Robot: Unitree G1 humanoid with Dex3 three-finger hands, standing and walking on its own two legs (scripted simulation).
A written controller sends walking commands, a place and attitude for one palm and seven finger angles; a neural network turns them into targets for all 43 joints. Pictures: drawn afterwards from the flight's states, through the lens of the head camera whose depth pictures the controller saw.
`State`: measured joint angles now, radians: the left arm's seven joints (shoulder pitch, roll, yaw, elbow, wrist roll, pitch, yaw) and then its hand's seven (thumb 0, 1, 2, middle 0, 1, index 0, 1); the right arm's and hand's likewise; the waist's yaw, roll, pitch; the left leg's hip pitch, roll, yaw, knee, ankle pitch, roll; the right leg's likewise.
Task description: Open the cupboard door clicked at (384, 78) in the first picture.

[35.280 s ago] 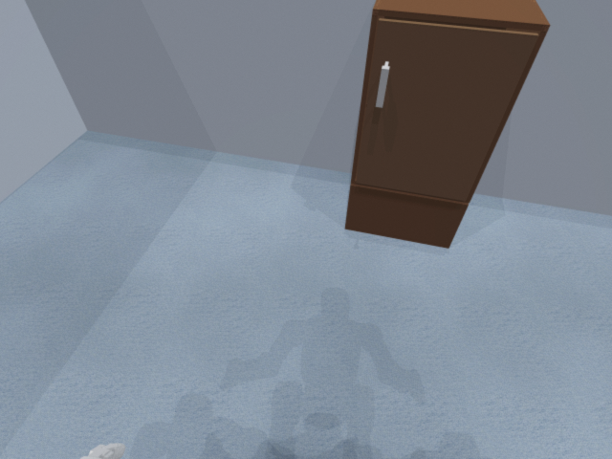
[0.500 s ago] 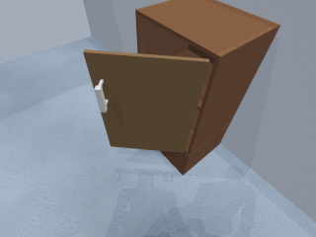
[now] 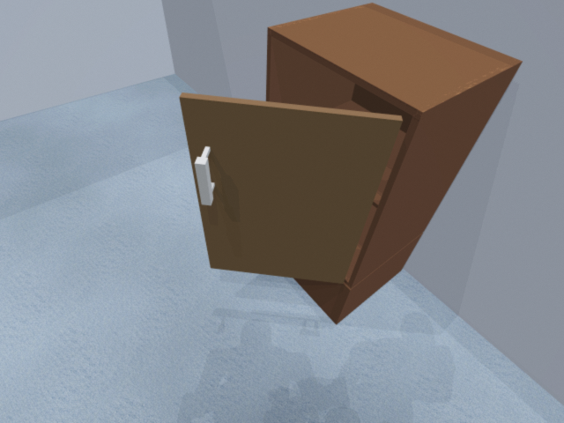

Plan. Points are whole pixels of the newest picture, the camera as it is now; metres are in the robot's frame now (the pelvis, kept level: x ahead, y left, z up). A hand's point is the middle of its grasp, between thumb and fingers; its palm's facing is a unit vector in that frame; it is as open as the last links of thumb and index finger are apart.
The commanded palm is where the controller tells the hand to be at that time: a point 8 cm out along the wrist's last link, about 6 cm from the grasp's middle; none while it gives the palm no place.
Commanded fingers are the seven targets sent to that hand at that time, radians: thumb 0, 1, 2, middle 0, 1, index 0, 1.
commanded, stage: look again from close up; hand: left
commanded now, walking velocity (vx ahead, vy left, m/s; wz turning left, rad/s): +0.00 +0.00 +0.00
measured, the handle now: (206, 176) +0.60 +0.21 -0.04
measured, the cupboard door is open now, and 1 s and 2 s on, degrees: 45 45 45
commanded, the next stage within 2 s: shuffle to correct the standing spot in 0.16 s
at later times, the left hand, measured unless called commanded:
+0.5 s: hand out of the picture -0.11 +0.22 -0.17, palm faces +0.07 -0.97 -0.22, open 7.4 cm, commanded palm none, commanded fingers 0.00 0.90 0.90 -0.20 -0.30 -0.20 -0.30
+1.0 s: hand out of the picture -0.02 +0.22 -0.15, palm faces +0.00 -0.98 -0.20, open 7.3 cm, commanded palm none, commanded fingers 0.00 0.90 0.90 -0.20 -0.30 -0.20 -0.30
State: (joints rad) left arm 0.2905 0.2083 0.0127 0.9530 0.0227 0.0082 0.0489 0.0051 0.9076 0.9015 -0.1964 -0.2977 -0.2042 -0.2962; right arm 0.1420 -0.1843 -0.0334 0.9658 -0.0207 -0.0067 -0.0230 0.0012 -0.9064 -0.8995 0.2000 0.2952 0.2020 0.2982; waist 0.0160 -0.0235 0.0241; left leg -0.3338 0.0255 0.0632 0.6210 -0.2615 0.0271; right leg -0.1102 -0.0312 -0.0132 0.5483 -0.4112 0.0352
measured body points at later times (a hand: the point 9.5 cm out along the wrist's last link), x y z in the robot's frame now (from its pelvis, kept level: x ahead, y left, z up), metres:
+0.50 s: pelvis -0.05 +0.03 +0.01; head -0.06 +0.04 +0.46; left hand -0.11 +0.28 -0.15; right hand -0.02 -0.22 -0.14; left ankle +0.03 +0.10 -0.71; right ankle -0.07 -0.14 -0.72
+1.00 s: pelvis -0.05 +0.04 +0.02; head -0.07 +0.03 +0.46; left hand -0.02 +0.27 -0.13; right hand -0.11 -0.16 -0.15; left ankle +0.02 +0.11 -0.73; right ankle -0.06 -0.08 -0.72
